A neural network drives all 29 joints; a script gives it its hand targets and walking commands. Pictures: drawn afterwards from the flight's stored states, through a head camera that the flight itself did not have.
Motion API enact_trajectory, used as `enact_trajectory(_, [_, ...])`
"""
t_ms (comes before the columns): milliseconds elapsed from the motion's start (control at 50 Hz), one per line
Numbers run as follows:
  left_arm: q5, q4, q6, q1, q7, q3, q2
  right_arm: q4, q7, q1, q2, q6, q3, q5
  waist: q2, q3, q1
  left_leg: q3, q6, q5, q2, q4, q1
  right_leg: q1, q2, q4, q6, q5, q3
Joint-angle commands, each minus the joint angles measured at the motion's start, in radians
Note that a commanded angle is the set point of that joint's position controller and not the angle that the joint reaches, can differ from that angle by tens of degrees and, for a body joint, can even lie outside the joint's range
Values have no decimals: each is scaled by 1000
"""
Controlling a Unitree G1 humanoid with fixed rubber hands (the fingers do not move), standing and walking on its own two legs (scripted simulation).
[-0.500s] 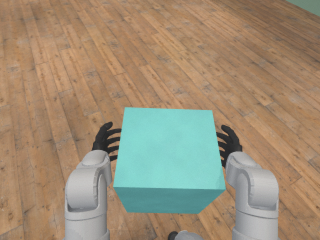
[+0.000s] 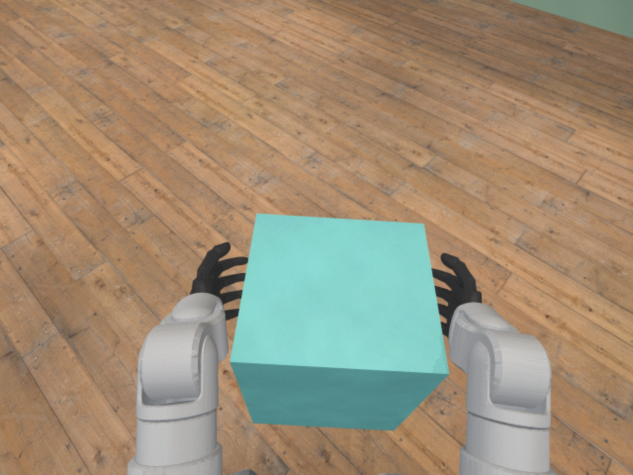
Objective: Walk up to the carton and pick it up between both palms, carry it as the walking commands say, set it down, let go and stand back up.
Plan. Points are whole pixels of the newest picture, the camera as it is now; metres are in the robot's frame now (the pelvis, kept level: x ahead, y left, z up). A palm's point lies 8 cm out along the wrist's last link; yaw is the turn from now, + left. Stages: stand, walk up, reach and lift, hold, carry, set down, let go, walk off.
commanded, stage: carry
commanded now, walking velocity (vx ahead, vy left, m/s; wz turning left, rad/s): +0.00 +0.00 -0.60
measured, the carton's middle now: (331, 331) +0.29 -0.01 -0.01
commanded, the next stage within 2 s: none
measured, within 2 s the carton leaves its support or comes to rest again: neither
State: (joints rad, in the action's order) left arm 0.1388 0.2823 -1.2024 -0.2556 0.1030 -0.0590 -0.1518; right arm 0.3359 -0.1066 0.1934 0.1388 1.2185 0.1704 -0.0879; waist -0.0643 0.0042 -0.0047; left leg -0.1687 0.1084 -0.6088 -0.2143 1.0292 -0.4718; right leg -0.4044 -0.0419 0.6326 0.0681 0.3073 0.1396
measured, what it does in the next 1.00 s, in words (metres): steps on the spot, turning right: left foot, then right foot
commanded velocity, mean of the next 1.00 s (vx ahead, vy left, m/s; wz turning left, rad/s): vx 0.00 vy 0.00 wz -0.60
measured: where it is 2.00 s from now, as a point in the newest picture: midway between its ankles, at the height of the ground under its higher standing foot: outside the picture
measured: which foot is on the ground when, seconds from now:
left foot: up 0.00-0.34, down 0.36-0.76, up 0.78-1.00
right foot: down 0.00-0.36, up 0.38-0.74, down 0.76-1.00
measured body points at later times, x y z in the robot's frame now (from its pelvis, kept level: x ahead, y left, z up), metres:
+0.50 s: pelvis -0.02 +0.05 +0.02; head -0.01 +0.07 +0.47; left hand +0.29 +0.12 +0.09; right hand +0.21 -0.16 +0.10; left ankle +0.00 +0.14 -0.72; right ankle -0.05 -0.08 -0.64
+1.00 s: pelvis -0.07 +0.02 +0.01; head -0.03 -0.01 +0.46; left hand +0.25 -0.05 +0.09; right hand +0.07 -0.28 +0.08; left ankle +0.02 +0.15 -0.66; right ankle -0.10 -0.06 -0.72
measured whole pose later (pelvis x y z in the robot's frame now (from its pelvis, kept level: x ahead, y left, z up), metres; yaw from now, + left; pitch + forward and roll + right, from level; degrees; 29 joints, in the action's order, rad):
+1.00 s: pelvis -0.07 +0.02 +0.01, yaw -36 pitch +5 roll +0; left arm 0.13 0.37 -1.17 -0.21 0.10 -0.05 -0.14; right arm 0.39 -0.13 0.19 0.14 1.20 0.15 -0.05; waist -0.02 -0.01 0.02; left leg -0.06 0.13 -0.49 -0.13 1.05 -0.58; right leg -0.39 -0.06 0.54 0.06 0.24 0.02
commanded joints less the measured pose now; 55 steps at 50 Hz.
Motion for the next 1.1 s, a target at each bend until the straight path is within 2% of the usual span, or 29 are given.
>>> enact_trajectory(0, [-427,106,26,-308,-262,627,-995,137,279,564,987,-28,-845,455,200,411,-13,129,31,-40,31,182,-242,470,311,-110,128,-978,-364])
enact_trajectory(40, [-416,144,41,-308,-253,633,-1004,177,280,573,998,-41,-859,477,169,403,-9,120,26,73,45,111,-190,389,258,-145,113,-751,-312])
enact_trajectory(60, [-413,152,44,-291,-248,633,-1000,188,278,557,988,-45,-857,479,163,407,-10,110,25,104,59,79,-171,370,251,-157,117,-690,-311])
enact_trajectory(180, [-387,154,27,-208,-244,637,-937,141,273,432,933,-28,-838,448,208,415,-18,113,-2,151,134,-119,-86,331,262,-185,116,-599,-421])
enact_trajectory(260, [-404,138,8,-248,-261,656,-925,91,277,429,925,-15,-815,425,246,375,-17,90,-22,166,188,-300,33,237,228,-201,87,-504,-449])
enact_trajectory(300, [-417,132,-1,-269,-268,663,-918,67,277,431,932,-9,-798,411,231,360,-4,64,-28,263,193,-516,193,140,181,-165,48,-431,-419])
enact_trajectory(320, [-422,127,-4,-277,-269,665,-915,56,278,433,937,-7,-784,403,194,363,0,96,-40,306,138,-604,326,38,144,-121,10,-337,-384])
enact_trajectory(340, [-427,116,-6,-288,-270,661,-919,32,278,410,933,-4,-768,390,35,343,7,266,-79,301,-34,-726,440,-112,67,22,-39,-136,-306])
enact_trajectory(360, [-440,127,-12,-297,-272,685,-920,27,283,396,914,-11,-765,378,-259,296,1,507,-208,508,-329,-766,422,-308,-63,249,-91,219,-125])
enact_trajectory(380, [-447,139,-12,-353,-274,708,-925,16,285,408,908,-15,-752,378,-248,280,3,455,-292,667,-369,-721,362,-297,48,440,-88,307,-150])
enact_trajectory(400, [-450,143,-9,-372,-274,696,-923,20,285,446,926,-15,-753,383,-113,254,-3,349,-277,732,-279,-690,345,-275,51,497,-86,247,-165])
enact_trajectory(420, [-463,152,-9,-386,-274,701,-937,44,284,458,934,-15,-755,384,-31,233,-3,241,-239,748,-212,-668,317,-258,54,526,-85,159,-164])
enact_trajectory(440, [-475,148,-10,-391,-273,708,-947,54,282,464,936,-14,-753,380,-24,230,-3,169,-205,731,-172,-656,322,-259,56,521,-87,86,-153])
enact_trajectory(480, [-487,152,-17,-388,-268,717,-949,60,274,453,922,-10,-744,371,-82,240,-7,79,-182,697,-128,-630,329,-234,43,471,-106,22,-104])
enact_trajectory(540, [-487,147,-32,-368,-255,712,-944,63,263,403,891,-1,-734,356,-143,254,6,65,-200,687,-156,-612,348,-189,48,341,-126,63,-54])
enact_trajectory(620, [-470,108,-42,-332,-253,684,-945,62,261,400,875,8,-736,356,-191,278,22,31,-206,786,-182,-552,372,-91,16,156,-113,115,21])
enact_trajectory(660, [-463,92,-40,-330,-254,668,-950,57,263,414,881,6,-743,367,-211,301,27,25,-191,814,-199,-504,399,-60,2,66,-95,111,46])
enact_trajectory(680, [-459,84,-37,-323,-254,658,-951,57,264,421,886,4,-751,375,-195,313,24,10,-169,822,-198,-465,402,-27,0,-21,-85,54,49])
enact_trajectory(700, [-453,75,-34,-320,-255,653,-961,58,263,431,889,2,-759,384,-146,324,15,-22,-126,795,-187,-400,375,45,13,-172,-76,-71,31])
enact_trajectory(720, [-448,60,-31,-308,-257,645,-962,64,263,436,889,0,-767,390,-67,347,8,-51,-80,758,-165,-288,294,174,46,-276,-73,-161,-19])
enact_trajectory(740, [-441,36,-28,-276,-261,638,-964,67,263,452,876,-2,-774,394,34,357,-11,-38,-35,545,-138,-155,88,352,155,-282,-50,-347,-164])
enact_trajectory(760, [-417,10,-16,-241,-261,624,-950,68,265,483,900,4,-804,403,368,355,-4,-60,46,-17,31,12,-215,534,399,-169,92,-1105,-478])
enact_trajectory(780, [-419,39,-3,-239,-258,622,-970,117,271,540,910,0,-839,436,352,413,-21,62,34,-122,8,91,-213,547,400,-96,174,-1255,-453])
enact_trajectory(800, [-420,61,4,-267,-255,627,-980,128,277,550,930,-8,-849,452,271,411,-18,84,39,-116,24,137,-234,541,348,-86,158,-1212,-384])
enact_trajectory(820, [-419,77,15,-280,-254,624,-986,129,281,562,944,-16,-854,462,221,404,-18,101,37,-78,31,146,-240,515,315,-97,131,-1108,-345])
enact_trajectory(840, [-418,104,27,-287,-253,617,-988,149,281,573,956,-26,-859,472,206,391,-17,118,34,-16,33,141,-245,489,294,-111,111,-1011,-341])
enact_trajectory(880, [-411,134,37,-289,-249,622,-993,172,278,568,964,-34,-863,478,176,395,-10,116,32,94,51,112,-204,429,250,-137,108,-869,-300])
enact_trajectory(980, [-396,138,29,-219,-241,620,-941,145,263,458,919,-23,-842,453,192,411,-14,120,11,153,110,-36,-146,390,257,-174,127,-731,-383])
enact_trajectory(1080, [-409,122,13,-251,-255,640,-922,82,265,436,908,-11,-816,426,231,380,-16,111,-26,168,174,-208,-42,302,243,-190,112,-622,-441])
